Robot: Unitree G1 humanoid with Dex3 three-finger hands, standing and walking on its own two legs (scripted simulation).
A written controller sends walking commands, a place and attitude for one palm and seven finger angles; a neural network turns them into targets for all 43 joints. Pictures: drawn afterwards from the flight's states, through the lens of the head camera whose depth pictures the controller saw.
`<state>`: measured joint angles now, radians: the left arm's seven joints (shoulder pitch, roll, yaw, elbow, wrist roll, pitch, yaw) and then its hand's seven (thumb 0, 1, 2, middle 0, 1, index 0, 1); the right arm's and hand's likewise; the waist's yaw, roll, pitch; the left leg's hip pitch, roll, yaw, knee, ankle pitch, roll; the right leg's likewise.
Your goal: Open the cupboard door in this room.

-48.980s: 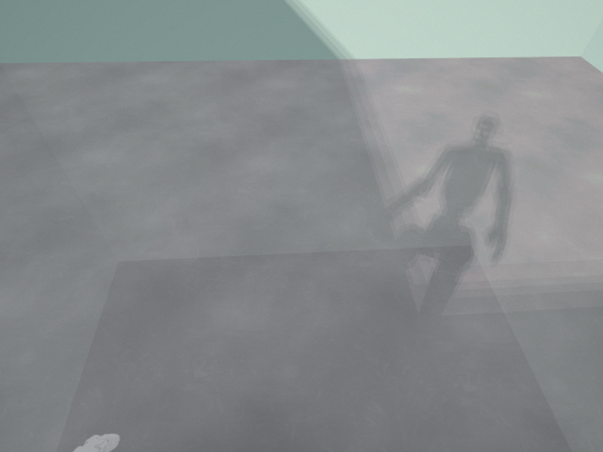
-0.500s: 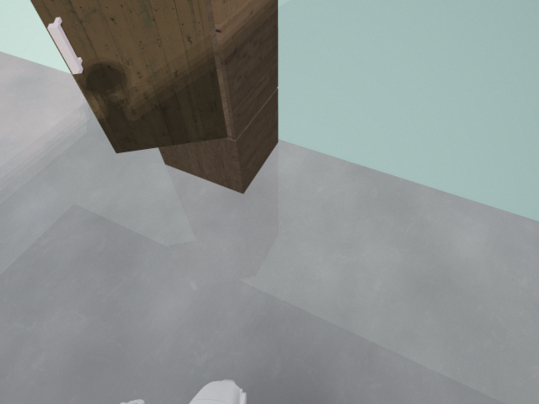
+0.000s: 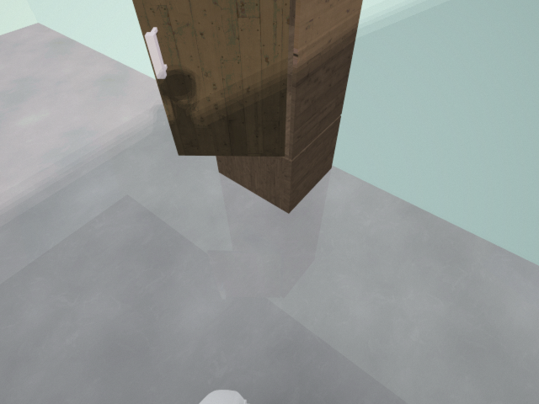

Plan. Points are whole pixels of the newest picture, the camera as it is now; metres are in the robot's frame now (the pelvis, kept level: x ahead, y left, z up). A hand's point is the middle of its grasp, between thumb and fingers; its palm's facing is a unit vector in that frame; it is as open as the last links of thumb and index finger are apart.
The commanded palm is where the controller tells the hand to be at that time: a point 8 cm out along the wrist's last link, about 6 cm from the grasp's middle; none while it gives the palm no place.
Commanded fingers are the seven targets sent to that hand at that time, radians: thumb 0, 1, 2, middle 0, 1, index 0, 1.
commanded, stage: take the last steps up to it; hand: left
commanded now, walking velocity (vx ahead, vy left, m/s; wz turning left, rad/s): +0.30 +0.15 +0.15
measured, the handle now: (158, 53) +0.99 +0.42 +0.03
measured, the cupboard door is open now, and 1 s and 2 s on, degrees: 37 37 37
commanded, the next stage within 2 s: come to a stop and stand still in 1.04 s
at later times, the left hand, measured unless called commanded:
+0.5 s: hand (132, 362) +0.20 +0.27 -0.16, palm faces +0.07 -0.98 -0.20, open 7.4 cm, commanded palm none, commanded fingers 0.00 0.90 0.90 -0.20 -0.30 -0.20 -0.30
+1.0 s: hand (129, 327) +0.27 +0.32 -0.19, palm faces +0.12 -0.98 -0.16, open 7.3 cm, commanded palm none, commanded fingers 0.00 0.90 0.90 -0.20 -0.30 -0.20 -0.30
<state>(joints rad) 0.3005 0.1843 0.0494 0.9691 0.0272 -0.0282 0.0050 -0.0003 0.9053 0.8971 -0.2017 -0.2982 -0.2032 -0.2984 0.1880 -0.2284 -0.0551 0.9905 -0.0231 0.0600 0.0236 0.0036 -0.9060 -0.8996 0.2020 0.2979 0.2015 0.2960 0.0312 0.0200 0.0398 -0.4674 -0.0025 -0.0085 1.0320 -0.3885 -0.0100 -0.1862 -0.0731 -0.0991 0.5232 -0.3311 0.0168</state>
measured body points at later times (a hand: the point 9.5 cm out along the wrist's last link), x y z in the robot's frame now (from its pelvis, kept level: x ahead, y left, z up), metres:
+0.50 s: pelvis +0.14 +0.08 +0.01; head +0.16 +0.08 +0.45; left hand +0.20 +0.32 -0.14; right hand +0.15 -0.15 -0.15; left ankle +0.12 +0.18 -0.74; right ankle +0.19 -0.03 -0.70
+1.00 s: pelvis +0.33 +0.14 -0.01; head +0.34 +0.17 +0.44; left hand +0.27 +0.37 -0.17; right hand +0.43 -0.09 -0.14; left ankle +0.41 +0.24 -0.74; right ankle +0.24 -0.01 -0.73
